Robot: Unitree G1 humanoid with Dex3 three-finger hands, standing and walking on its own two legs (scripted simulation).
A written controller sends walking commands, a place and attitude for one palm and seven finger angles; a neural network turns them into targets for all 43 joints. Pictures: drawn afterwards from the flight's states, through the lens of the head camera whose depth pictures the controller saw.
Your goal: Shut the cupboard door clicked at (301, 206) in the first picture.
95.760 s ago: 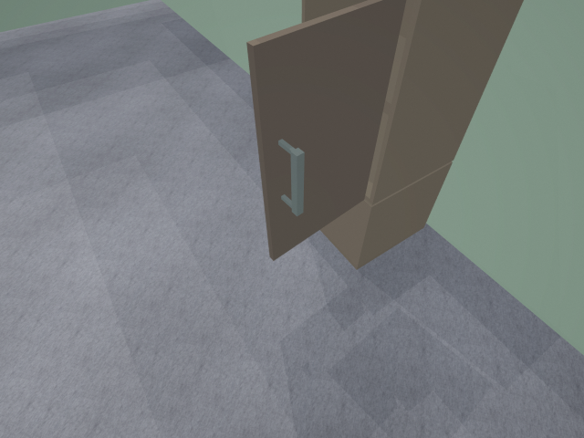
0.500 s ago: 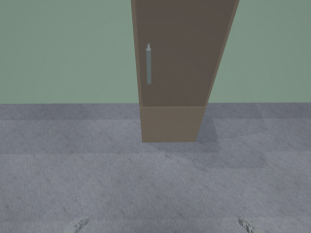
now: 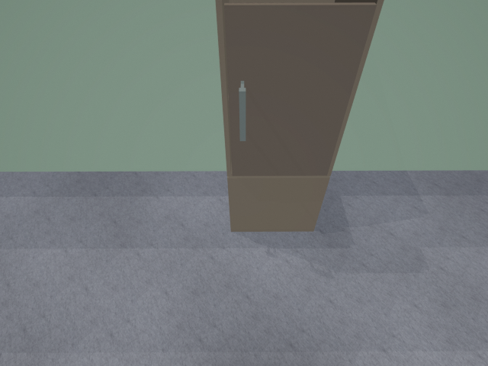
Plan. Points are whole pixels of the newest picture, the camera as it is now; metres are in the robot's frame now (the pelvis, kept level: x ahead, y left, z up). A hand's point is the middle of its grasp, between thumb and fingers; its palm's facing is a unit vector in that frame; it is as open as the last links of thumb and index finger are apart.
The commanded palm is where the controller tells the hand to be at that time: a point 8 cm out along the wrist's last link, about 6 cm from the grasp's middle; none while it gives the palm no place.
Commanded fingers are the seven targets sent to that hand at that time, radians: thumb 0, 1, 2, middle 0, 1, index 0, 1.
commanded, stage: let the arm hang, fingers relaxed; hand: left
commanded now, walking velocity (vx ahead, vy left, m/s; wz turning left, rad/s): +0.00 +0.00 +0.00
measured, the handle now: (242, 112) +0.81 +0.06 -0.04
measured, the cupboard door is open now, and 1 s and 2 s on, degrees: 0 0 0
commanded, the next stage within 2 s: look to check the result in 0.36 s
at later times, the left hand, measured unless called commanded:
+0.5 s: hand out of the picture +0.01 +0.16 -0.17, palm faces +0.04 -0.98 -0.19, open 7.4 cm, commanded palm none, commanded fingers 0.00 0.90 0.90 -0.20 -0.30 -0.20 -0.30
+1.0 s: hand out of the picture +0.03 +0.15 -0.17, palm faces +0.05 -0.99 -0.16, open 7.4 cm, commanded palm none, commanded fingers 0.00 0.90 0.90 -0.20 -0.30 -0.20 -0.30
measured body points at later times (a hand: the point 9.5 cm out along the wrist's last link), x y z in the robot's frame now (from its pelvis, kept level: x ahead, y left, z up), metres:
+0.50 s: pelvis +0.02 -0.01 +0.00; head +0.03 -0.01 +0.45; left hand +0.01 +0.22 -0.16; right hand +0.01 -0.22 -0.16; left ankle +0.06 +0.11 -0.74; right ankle +0.02 -0.13 -0.74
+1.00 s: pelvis +0.04 -0.01 +0.01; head +0.05 -0.01 +0.46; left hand +0.03 +0.20 -0.16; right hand +0.04 -0.23 -0.15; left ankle +0.06 +0.11 -0.74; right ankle +0.02 -0.13 -0.74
